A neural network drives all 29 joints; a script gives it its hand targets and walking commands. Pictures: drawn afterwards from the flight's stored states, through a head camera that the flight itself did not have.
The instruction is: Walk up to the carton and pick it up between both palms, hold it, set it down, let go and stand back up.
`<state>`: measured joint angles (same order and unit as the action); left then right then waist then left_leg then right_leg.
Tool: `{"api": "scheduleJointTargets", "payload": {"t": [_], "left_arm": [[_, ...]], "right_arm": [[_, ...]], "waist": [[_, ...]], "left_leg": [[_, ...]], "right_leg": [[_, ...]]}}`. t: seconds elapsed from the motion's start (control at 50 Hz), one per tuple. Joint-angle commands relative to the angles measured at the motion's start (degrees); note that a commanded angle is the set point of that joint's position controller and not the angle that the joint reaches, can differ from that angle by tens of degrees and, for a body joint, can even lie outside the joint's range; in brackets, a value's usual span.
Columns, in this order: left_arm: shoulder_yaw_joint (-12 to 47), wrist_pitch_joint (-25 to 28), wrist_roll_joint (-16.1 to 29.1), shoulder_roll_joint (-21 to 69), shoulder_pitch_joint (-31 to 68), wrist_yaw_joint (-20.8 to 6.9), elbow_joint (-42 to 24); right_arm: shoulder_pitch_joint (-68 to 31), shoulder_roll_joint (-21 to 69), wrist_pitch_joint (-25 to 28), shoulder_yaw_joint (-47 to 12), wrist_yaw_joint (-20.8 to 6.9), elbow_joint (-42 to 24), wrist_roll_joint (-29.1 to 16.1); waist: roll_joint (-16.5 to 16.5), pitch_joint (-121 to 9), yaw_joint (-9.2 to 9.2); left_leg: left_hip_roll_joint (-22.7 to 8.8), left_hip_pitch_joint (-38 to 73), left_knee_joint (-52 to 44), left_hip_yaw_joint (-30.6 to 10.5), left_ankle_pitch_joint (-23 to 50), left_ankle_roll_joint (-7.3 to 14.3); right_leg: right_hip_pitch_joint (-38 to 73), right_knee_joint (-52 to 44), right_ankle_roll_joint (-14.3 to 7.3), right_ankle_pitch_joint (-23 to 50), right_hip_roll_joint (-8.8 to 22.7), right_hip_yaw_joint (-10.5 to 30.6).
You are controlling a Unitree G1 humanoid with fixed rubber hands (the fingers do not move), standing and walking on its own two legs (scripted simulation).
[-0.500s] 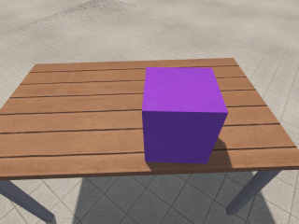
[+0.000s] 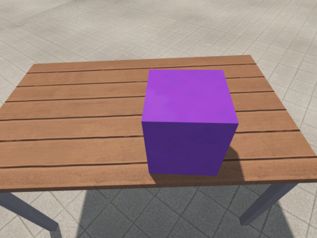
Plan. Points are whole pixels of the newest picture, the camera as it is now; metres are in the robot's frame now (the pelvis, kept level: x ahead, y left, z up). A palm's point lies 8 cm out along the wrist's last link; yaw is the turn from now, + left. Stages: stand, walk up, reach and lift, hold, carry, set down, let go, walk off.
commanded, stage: stand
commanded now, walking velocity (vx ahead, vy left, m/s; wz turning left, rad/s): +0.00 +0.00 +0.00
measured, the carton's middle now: (183, 124) +0.42 -0.06 +0.03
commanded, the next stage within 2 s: none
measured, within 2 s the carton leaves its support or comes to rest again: neither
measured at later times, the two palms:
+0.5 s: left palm out of the picture -0.03 +0.16 -0.15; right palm out of the picture -0.04 -0.22 -0.15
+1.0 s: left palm out of the picture -0.02 +0.16 -0.15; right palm out of the picture -0.04 -0.22 -0.15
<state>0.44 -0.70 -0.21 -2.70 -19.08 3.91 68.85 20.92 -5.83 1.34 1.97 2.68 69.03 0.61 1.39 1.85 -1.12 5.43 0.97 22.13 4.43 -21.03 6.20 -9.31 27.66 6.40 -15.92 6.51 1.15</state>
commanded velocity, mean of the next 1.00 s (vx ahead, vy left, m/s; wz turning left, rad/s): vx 0.00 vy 0.00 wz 0.00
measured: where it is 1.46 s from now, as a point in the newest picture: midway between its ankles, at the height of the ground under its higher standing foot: outside the picture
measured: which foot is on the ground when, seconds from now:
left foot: down 0.00-1.00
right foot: down 0.00-1.00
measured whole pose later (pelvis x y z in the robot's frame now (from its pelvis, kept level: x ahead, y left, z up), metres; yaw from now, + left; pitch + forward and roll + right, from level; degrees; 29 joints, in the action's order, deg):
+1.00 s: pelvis +0.01 -0.02 +0.00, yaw +0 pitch -2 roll -1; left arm 0.0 -0.2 -0.2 -4.2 -16.9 3.4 69.0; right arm 18.9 -4.8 1.5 1.2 3.0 69.5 0.4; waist 0.6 3.6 -0.7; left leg 2.3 2.7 21.4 4.3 -21.8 3.8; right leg -7.4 26.3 4.1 -16.4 3.5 0.4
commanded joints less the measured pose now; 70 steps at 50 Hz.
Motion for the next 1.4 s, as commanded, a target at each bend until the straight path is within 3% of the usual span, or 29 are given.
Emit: {"api": "scheduleJointTargets", "payload": {"t": [0.0,0.1,0.16,0.26,0.3,0.48,0.6,0.64,0.72,0.76,0.78,0.88,1.04,1.38], "left_arm": [[-0.5,0.3,-0.1,-4.3,-6.3,0.2,0.2],[-0.4,0.5,-0.1,-4.2,-6.6,0.1,0.3],[-0.5,0.8,-0.1,-4.3,-6.4,0.1,0.1],[-0.5,0.8,-0.2,-4.0,-6.0,-0.1,0.1],[-0.6,0.9,-0.3,-4.5,-6.3,-0.2,0.2],[-0.7,1.2,-0.1,-5.2,-5.3,0.0,-0.2],[-0.9,1.0,-0.2,-5.4,-4.6,-0.2,-0.3],[-0.8,1.0,-0.1,-4.7,-5.0,-0.2,-0.3],[-0.8,0.9,-0.1,-4.8,-4.8,-0.3,-0.1],[-0.8,0.8,-0.1,-4.9,-4.6,-0.3,-0.1],[-0.8,0.8,0.1,-5.3,-4.2,-0.3,-0.1],[-0.8,0.8,0.0,-5.0,-4.2,-0.3,0.1],[-1.1,0.8,0.0,-6.0,-3.8,-0.2,0.1],[-0.8,0.4,0.1,-5.6,-4.1,-0.3,0.6]], "right_arm": [[7.4,-4.9,0.2,0.6,0.2,0.2,0.0],[7.2,-4.7,0.1,0.6,0.2,0.3,-0.1],[6.9,-4.5,0.1,0.5,0.3,0.3,-0.1],[5.9,-4.8,0.0,0.6,0.3,0.2,-0.1],[6.0,-4.4,0.1,0.5,0.2,0.2,-0.2],[5.8,-4.2,0.3,0.3,0.3,0.3,-0.4],[5.5,-4.3,0.3,0.3,0.4,0.3,-0.3],[5.6,-4.0,0.4,0.1,0.5,0.3,-0.2],[5.8,-3.7,0.3,-0.1,0.7,0.5,-0.4],[5.7,-4.2,0.2,0.0,0.7,0.6,-0.3],[5.9,-4.1,0.2,-0.1,0.7,0.8,-0.4],[6.3,-3.2,0.4,-0.3,0.5,1.0,-0.4],[6.3,-4.4,0.6,-0.1,0.7,1.0,-0.3],[6.5,-3.5,0.5,-0.3,0.7,1.0,-0.2]], "waist": [[-2.1,7.3,0.10],[-1.7,6.5,-0.02],[-3.0,6.6,0.17],[-2.5,6.9,0.34],[-3.5,6.1,0.28],[-1.2,5.2,0.13],[-1.9,5.9,0.26],[0.0,6.1,0.40],[-1.9,5.7,0.55],[-0.5,6.2,0.67],[-1.7,6.4,0.49],[-1.5,6.7,0.51],[-0.7,6.0,0.31],[-0.3,7.2,0.62]], "left_leg": [[-12.7,-4.4,-3.5,-7.4,42.9,-2.7],[-12.2,-3.7,-2.9,-7.1,41.3,-2.3],[-12.3,-4.2,-3.2,-7.1,41.0,-2.3],[-11.8,-4.6,-3.4,-6.8,35.4,-2.3],[-12.1,-4.1,-3.7,-7.3,35.4,-2.4],[-12.2,-3.3,-3.2,-6.4,38.5,-2.6],[-12.3,-3.6,-3.1,-6.2,38.9,-2.8],[-12.3,-3.3,-2.9,-6.3,39.8,-2.9],[-12.4,-2.5,-2.9,-6.1,39.4,-2.9],[-12.3,-3.2,-3.2,-5.9,39.0,-3.1],[-12.2,-2.8,-3.1,-6.1,39.3,-2.9],[-12.5,-3.0,-3.7,-6.4,38.8,-2.9],[-12.9,-1.2,-3.0,-6.2,43.6,-2.9],[-12.7,-2.9,-3.3,-6.1,42.3,-2.9]], "right_leg": [[-2.3,-1.7,-4.0,14.3,0.1,-1.4],[-2.0,-1.9,-4.7,17.0,0.0,-0.7],[-1.1,-1.9,-4.9,18.3,0.1,-0.5],[-1.0,-3.1,-5.3,18.4,-0.2,0.4],[-0.4,-3.1,-5.4,19.0,-0.1,0.7],[0.2,-2.6,-6.0,21.3,-0.2,0.7],[0.2,-2.6,-6.2,22.0,-0.4,0.7],[0.5,-2.4,-6.4,22.4,-0.2,0.6],[0.5,-2.7,-6.0,22.2,-0.6,0.2],[0.9,-2.9,-5.8,21.5,-0.7,0.2],[0.4,-2.7,-6.0,21.6,-0.6,0.2],[0.7,-3.0,-5.9,20.9,-0.5,0.5],[0.2,-2.2,-6.0,21.0,-1.0,-0.5],[0.8,-2.3,-5.4,20.1,-0.7,-0.6]]}}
